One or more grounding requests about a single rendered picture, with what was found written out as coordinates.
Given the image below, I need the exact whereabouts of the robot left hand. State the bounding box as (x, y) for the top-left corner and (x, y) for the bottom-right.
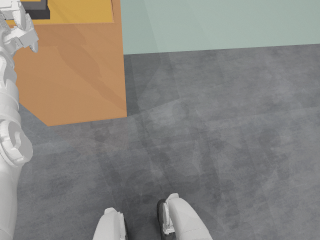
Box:
(0, 0), (39, 58)

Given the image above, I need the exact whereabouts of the left robot forearm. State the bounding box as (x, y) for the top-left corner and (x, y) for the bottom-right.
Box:
(0, 46), (22, 128)

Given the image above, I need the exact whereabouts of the robot left thigh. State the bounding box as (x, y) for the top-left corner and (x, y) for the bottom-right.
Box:
(92, 212), (126, 240)

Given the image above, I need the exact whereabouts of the robot right thigh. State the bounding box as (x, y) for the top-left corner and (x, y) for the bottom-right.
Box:
(162, 198), (213, 240)

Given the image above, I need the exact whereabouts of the handle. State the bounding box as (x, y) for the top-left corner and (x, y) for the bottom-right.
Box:
(0, 0), (50, 20)

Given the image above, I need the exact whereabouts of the cabinet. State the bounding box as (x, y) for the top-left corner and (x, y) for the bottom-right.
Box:
(8, 0), (127, 127)

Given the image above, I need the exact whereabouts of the robot left upper arm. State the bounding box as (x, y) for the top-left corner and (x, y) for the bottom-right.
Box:
(0, 119), (33, 240)

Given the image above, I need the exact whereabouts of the drawer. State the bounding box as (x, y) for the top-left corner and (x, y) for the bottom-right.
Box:
(5, 0), (113, 25)

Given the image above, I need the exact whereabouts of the robot thigh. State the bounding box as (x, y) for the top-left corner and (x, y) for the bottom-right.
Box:
(162, 198), (213, 240)
(92, 212), (126, 240)

